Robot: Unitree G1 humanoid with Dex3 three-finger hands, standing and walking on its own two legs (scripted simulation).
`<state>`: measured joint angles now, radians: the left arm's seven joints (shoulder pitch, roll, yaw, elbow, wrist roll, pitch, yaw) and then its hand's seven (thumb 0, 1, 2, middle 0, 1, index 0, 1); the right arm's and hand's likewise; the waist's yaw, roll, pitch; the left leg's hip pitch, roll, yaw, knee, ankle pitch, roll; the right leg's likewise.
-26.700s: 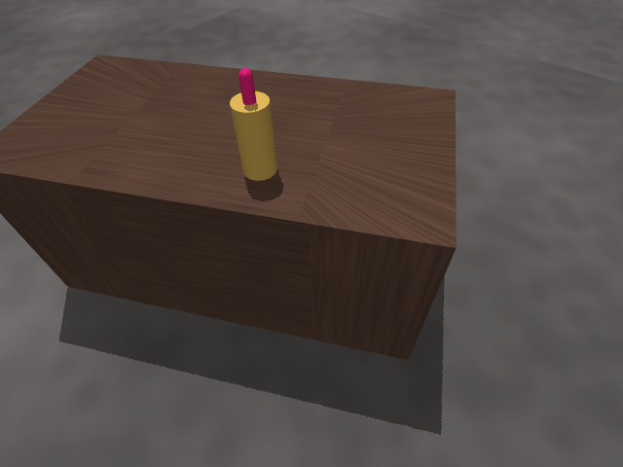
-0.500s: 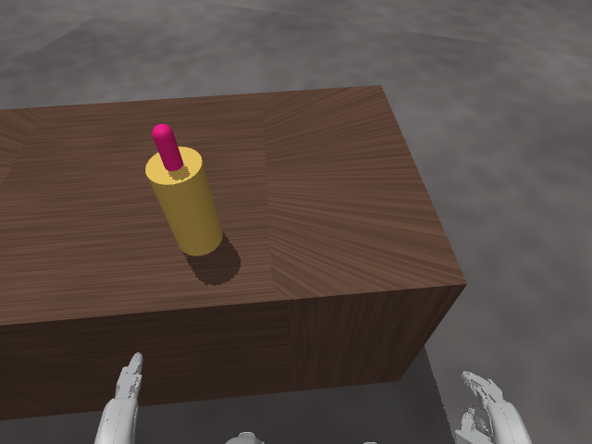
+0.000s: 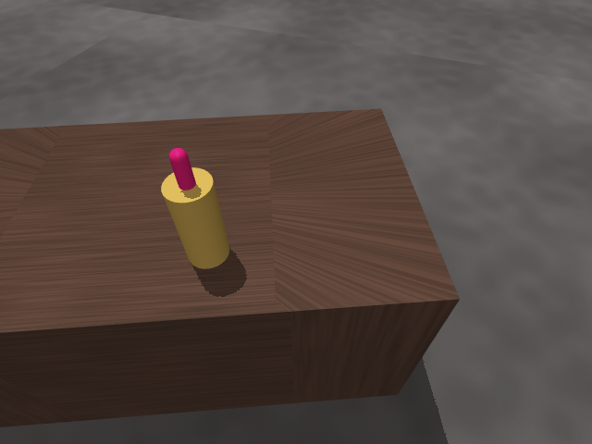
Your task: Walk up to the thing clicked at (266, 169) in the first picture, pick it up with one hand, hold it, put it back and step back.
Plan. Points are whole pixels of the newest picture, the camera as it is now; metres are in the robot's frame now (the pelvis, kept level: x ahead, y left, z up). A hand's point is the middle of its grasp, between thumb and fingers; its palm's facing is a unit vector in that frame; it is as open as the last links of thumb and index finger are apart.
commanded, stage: stand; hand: left
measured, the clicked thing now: (194, 208) +0.52 +0.21 -0.02
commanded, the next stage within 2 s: none
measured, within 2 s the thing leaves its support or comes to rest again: neither
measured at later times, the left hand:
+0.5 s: hand out of the picture +0.06 +0.26 -0.14, palm faces -0.02 -0.94 -0.35, open 7.6 cm
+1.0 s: hand out of the picture +0.06 +0.27 -0.14, palm faces -0.03 -0.94 -0.34, open 7.4 cm
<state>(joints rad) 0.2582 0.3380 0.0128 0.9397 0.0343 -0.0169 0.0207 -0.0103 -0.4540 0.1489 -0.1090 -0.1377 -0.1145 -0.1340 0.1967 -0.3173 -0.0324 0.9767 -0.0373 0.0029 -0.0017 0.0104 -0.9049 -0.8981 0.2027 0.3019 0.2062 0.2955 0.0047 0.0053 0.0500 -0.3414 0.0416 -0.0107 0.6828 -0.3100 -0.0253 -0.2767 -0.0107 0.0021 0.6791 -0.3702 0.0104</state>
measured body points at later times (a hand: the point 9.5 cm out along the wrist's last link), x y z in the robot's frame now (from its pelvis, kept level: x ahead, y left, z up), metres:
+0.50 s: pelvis +0.00 +0.01 +0.02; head +0.00 +0.01 +0.47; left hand +0.06 +0.31 -0.11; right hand +0.06 -0.28 -0.11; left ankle +0.04 +0.14 -0.72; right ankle +0.00 -0.13 -0.72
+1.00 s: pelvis +0.01 +0.02 +0.03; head +0.02 +0.02 +0.48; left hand +0.06 +0.32 -0.11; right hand +0.07 -0.28 -0.11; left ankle +0.04 +0.14 -0.72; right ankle +0.00 -0.13 -0.72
